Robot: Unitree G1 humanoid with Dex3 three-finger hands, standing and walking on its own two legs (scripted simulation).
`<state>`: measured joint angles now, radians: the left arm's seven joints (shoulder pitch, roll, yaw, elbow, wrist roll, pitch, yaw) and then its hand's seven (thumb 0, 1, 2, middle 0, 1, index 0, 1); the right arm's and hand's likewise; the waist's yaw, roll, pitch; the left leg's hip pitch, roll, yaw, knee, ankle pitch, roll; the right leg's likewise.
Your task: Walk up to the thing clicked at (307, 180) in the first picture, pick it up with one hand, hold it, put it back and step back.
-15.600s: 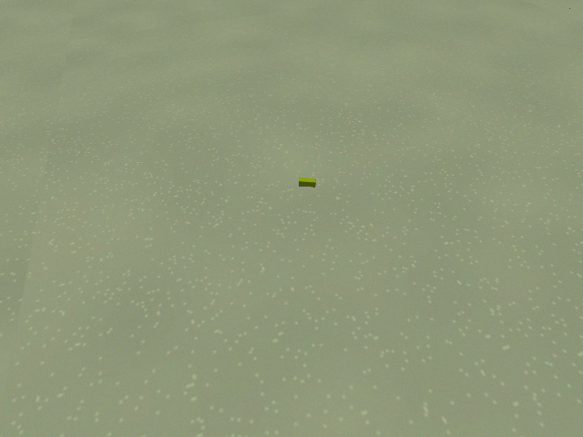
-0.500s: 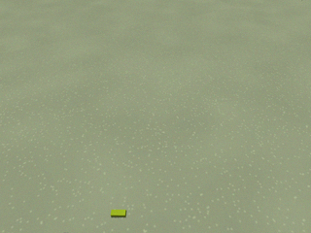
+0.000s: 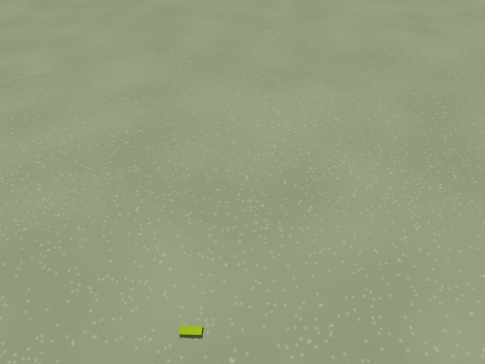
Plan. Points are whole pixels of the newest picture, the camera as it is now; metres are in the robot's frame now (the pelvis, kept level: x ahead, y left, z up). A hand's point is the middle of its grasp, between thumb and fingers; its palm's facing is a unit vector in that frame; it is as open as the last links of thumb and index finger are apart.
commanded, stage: walk up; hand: left
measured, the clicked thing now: (191, 331) +0.39 +0.24 -0.77
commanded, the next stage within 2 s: stand in 0.06 s
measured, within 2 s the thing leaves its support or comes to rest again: neither
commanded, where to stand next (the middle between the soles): +0.03 +0.01 m, yaw +0 degrees
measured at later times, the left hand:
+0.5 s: hand out of the picture +0.08 +0.25 -0.16, palm faces -0.02 -0.94 -0.34, open 7.4 cm
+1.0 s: hand out of the picture +0.07 +0.24 -0.16, palm faces -0.02 -0.94 -0.34, open 7.4 cm
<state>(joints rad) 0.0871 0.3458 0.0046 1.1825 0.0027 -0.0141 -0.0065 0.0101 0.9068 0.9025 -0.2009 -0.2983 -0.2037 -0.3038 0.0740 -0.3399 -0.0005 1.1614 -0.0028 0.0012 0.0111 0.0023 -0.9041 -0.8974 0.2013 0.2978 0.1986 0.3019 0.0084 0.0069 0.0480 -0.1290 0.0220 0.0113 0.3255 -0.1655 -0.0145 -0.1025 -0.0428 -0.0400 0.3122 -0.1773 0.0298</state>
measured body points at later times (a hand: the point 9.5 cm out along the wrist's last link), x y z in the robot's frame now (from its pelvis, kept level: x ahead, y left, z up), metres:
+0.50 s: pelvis +0.00 +0.00 +0.00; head +0.01 +0.00 +0.45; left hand +0.08 +0.30 -0.13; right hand +0.09 -0.31 -0.13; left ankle +0.01 +0.13 -0.75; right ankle +0.00 -0.14 -0.75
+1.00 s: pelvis +0.00 -0.01 +0.00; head +0.01 -0.01 +0.45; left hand +0.07 +0.29 -0.13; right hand +0.07 -0.31 -0.13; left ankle +0.01 +0.13 -0.75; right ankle +0.00 -0.14 -0.75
